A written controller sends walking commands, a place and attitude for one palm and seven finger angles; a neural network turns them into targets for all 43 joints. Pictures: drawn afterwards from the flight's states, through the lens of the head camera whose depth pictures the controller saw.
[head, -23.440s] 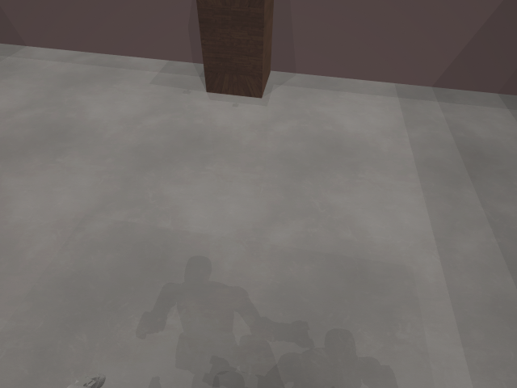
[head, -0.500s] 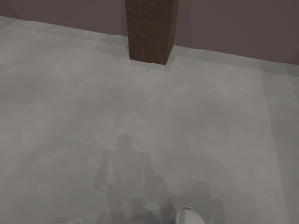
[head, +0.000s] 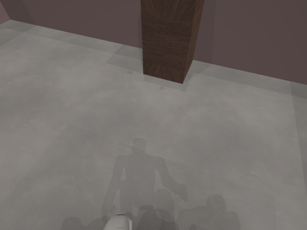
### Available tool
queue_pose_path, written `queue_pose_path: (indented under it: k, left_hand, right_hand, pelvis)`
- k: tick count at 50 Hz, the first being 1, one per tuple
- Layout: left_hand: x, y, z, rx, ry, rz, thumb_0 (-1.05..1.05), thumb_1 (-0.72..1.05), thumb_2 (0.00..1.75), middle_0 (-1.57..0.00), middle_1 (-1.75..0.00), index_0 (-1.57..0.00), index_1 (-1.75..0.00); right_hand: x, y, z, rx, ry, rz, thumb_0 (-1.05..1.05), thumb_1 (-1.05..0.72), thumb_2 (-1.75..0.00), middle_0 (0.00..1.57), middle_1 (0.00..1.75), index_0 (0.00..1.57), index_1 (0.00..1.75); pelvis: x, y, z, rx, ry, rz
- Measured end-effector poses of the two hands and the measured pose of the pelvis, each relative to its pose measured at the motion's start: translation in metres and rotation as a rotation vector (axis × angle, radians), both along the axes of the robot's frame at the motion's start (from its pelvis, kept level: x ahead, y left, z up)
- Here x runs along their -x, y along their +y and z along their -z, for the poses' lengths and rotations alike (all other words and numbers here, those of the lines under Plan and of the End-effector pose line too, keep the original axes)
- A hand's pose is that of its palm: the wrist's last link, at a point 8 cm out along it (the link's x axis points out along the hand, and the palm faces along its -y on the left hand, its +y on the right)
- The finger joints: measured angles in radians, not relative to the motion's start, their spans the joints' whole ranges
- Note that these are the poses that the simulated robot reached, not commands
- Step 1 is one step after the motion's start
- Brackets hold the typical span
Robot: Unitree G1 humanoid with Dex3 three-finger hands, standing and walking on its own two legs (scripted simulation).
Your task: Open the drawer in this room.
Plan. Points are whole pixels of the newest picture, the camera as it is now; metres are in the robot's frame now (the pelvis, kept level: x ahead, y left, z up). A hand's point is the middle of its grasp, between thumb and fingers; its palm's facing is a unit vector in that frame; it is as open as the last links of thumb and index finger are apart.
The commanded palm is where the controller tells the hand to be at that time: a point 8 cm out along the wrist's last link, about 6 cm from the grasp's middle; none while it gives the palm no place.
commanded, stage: turn or walk to find it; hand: left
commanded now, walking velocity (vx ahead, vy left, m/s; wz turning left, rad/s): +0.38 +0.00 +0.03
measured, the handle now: out of the picture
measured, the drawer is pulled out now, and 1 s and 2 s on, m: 0.00 0.00 0.00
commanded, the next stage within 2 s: stand and wait in 1.08 s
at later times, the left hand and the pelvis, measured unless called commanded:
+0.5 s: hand (99, 170) +0.32 +0.22 -0.16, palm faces -0.01 -0.98 -0.20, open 7.4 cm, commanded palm none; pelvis +0.22 +0.03 +0.00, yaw -1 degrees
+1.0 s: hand (123, 155) +0.39 +0.15 -0.16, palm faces +0.10 -0.97 -0.22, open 7.3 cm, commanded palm none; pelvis +0.43 -0.03 +0.00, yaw +2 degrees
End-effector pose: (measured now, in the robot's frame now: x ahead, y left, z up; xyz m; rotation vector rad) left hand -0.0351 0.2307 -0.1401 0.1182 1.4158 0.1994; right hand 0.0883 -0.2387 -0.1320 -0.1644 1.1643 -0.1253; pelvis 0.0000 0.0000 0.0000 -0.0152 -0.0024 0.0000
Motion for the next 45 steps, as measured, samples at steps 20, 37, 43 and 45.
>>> queue_pose_path:
  k: [20, 37, 43, 45]
  left_hand:
    - [-0.257, 0.055, 0.0, 0.009, -0.155, 0.063, 0.0, 0.91, 0.9, -0.2, -0.3, -0.19, -0.3]
    - [-0.466, -0.034, -0.008, -0.024, -0.302, 0.149, 0.0, 0.91, 0.9, -0.2, -0.3, -0.2, -0.3]
    - [-0.443, -0.025, -0.017, -0.076, -0.18, 0.048, -0.03, 0.96, 0.89, -0.21, -0.3, -0.2, -0.3]
    - [-0.434, -0.025, -0.016, -0.071, -0.123, 0.029, -0.02, 0.95, 0.9, -0.2, -0.3, -0.2, -0.3]
  right_hand:
    - [-0.085, 0.045, -0.001, 0.046, 0.148, 0.092, -0.01, -0.95, -0.89, 0.2, 0.3, 0.21, 0.3]
    - [-0.169, 0.002, 0.036, -0.098, 0.377, 0.153, 0.01, -0.91, -0.89, 0.2, 0.3, 0.2, 0.3]
    - [-0.303, -0.029, 0.022, -0.051, 0.157, 0.068, 0.01, -0.91, -0.89, 0.19, 0.3, 0.2, 0.3]
    - [-0.344, -0.034, 0.016, -0.04, 0.094, 0.046, 0.01, -0.91, -0.89, 0.19, 0.3, 0.2, 0.3]
  pelvis:
    - [-0.173, 0.047, -0.002, -0.021, -0.009, 0.005]
    - [-0.326, -0.028, 0.014, -0.052, -0.024, -0.001]
    - [-0.37, -0.038, 0.0, -0.041, -0.016, -0.011]
    - [-0.386, -0.038, -0.002, -0.036, -0.012, -0.016]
